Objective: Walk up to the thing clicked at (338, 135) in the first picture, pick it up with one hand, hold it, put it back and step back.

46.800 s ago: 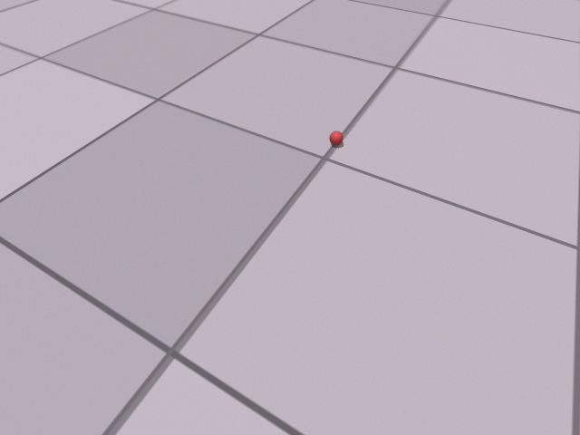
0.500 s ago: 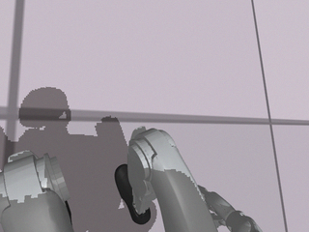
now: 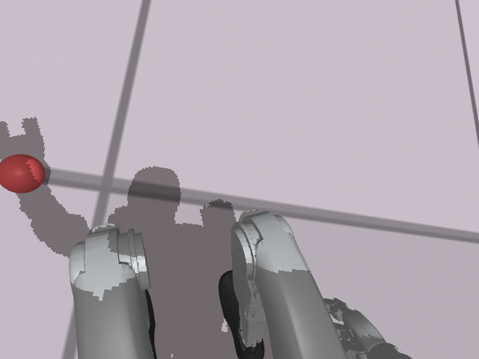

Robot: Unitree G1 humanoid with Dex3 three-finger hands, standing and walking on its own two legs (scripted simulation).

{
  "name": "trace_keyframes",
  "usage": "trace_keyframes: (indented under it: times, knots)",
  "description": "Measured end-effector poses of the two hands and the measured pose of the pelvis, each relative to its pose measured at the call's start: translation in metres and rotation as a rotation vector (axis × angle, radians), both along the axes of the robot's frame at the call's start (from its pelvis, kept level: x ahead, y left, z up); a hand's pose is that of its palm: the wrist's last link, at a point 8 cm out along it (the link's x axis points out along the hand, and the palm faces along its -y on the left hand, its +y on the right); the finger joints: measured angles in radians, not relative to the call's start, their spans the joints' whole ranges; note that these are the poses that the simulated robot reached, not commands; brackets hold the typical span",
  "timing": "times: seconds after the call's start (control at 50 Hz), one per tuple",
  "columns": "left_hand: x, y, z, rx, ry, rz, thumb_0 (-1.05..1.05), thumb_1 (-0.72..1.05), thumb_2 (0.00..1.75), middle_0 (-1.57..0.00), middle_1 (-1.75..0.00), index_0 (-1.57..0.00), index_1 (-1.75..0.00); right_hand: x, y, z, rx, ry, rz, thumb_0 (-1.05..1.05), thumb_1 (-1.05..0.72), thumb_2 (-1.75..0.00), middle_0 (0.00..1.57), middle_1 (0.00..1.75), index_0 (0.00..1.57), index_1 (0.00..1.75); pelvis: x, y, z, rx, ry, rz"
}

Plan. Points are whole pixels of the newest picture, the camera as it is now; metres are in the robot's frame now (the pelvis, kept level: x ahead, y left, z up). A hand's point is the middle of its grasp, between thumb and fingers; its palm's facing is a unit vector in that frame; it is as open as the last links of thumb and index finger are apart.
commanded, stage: withdraw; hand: left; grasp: from above
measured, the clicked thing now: (21, 173) +0.44 +0.37 -0.29
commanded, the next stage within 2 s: home in 0.46 s
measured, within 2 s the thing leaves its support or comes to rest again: neither
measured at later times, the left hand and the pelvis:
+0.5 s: hand out of the picture +0.41 +0.37 -0.15, palm faces -0.47 -0.12 -0.87, open 14.0 cm; pelvis -0.02 -0.01 +0.01, yaw +2 degrees
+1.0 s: hand out of the picture +0.33 +0.34 -0.01, palm faces -0.30 -0.49 -0.82, open 9.7 cm; pelvis +0.00 +0.00 +0.11, yaw +6 degrees
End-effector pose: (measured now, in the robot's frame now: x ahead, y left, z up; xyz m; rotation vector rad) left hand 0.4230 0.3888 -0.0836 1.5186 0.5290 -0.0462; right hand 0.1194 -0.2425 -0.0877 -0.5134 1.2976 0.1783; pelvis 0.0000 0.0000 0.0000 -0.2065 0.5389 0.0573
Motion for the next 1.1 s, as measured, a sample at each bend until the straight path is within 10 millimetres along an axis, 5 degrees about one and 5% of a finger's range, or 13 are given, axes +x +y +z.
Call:
trace_keyframes:
  times: [0.12,0.22,0.38,0.5,0.6,0.68,0.8,1.1]
  knots:
    - [-0.006,-0.011,0.042,-0.022,0.076,-0.007,0.0,-0.49,0.98,-0.08,-0.99,-0.08,-0.98,0.005,0.002,0.021,0.01,-0.036,-0.043,0.0,-0.9,-0.9,0.2,0.3,0.2,0.3,-0.006,-0.002,0.029,0.025,0.019,0.022]
    - [-0.004,-0.021,0.052,-0.052,0.127,-0.029,0.0,-0.5,0.98,-0.08,-0.99,-0.09,-0.98,-0.005,-0.007,0.037,-0.034,-0.041,-0.067,0.0,-0.89,-0.9,0.2,0.3,0.2,0.3,-0.01,-0.004,0.042,0.033,0.024,0.028]
    - [-0.003,-0.024,0.022,-0.078,0.15,-0.053,0.0,-0.5,0.98,-0.08,-1.0,-0.09,-0.99,-0.042,-0.026,0.038,-0.122,0.046,-0.071,0.0,-0.89,-0.9,0.2,0.3,0.2,0.3,-0.015,-0.006,0.03,0.035,0.011,0.025]
    - [-0.005,-0.016,-0.011,-0.078,0.13,-0.059,0.0,-0.49,0.98,-0.09,-1.01,-0.09,-0.99,-0.066,-0.029,0.019,-0.155,0.127,-0.073,0.0,-0.89,-0.9,0.2,0.3,0.2,0.3,-0.016,-0.006,0.007,0.029,-0.009,0.019]
    - [-0.005,-0.011,-0.018,-0.051,0.078,-0.063,0.0,-0.49,0.97,-0.09,-1.01,-0.1,-0.99,-0.071,-0.021,0.002,-0.131,0.152,-0.088,0.01,-0.89,-0.9,0.2,0.3,0.2,0.3,-0.013,-0.005,-0.004,0.026,-0.006,0.017]
    - [-0.006,-0.013,-0.008,-0.043,0.037,-0.059,0.0,-0.42,0.94,-0.14,-0.93,-0.14,-0.92,-0.062,-0.01,-0.005,-0.089,0.135,-0.11,0.01,-0.89,-0.9,0.2,0.3,0.2,0.3,-0.01,-0.004,-0.001,0.026,0.014,0.019]
    - [-0.018,-0.02,0.035,-0.106,-0.014,0.012,0.0,-0.21,0.88,-0.2,-0.73,-0.19,-0.72,-0.031,0.003,0.01,-0.021,0.053,-0.152,0.01,-0.89,-0.9,0.2,0.3,0.2,0.3,-0.006,-0.002,0.028,0.031,0.048,0.032]
    - [-0.136,-0.038,0.163,-0.535,0.004,0.327,0.0,0.68,0.89,-0.22,-0.37,-0.21,-0.36,0.073,0.016,0.136,0.038,-0.255,-0.104,0.01,-0.9,-0.9,0.2,0.3,0.2,0.3,0.0,0.0,0.149,0.071,0.021,0.086]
